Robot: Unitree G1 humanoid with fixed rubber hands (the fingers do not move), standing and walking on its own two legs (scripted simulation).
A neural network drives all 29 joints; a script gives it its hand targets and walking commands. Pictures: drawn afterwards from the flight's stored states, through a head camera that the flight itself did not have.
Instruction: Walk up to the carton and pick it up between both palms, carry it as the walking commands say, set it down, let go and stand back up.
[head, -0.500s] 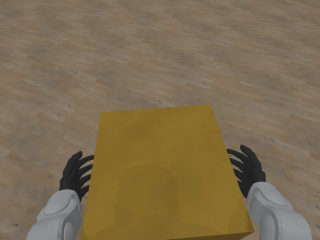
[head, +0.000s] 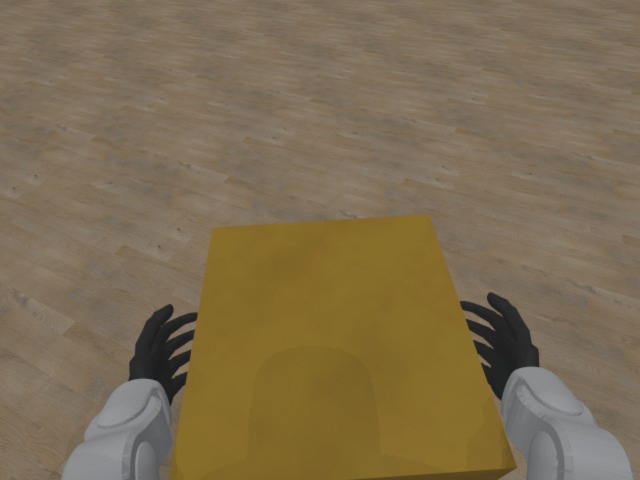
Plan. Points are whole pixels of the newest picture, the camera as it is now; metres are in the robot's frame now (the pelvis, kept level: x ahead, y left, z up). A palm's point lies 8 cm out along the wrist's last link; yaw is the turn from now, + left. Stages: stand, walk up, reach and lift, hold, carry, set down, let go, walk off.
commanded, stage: carry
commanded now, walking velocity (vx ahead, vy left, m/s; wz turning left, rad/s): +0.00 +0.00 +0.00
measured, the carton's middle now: (330, 365) +0.27 -0.01 +0.02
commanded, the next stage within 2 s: hold in 1.88 s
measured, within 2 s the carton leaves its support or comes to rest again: neither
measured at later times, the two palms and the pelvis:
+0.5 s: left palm (124, 368) +0.23 +0.21 +0.10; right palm (475, 365) +0.22 -0.15 +0.10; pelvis +0.01 +0.04 +0.00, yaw +0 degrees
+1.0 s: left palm (153, 364) +0.24 +0.18 +0.10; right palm (500, 358) +0.23 -0.18 +0.10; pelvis +0.02 +0.01 +0.00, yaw +0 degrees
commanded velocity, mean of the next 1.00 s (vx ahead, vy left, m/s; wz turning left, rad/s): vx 0.00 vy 0.00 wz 0.00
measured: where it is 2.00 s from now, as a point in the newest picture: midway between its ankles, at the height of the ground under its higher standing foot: outside the picture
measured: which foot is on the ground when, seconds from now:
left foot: up 0.00-0.00, down 0.02-1.00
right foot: down 0.00-1.00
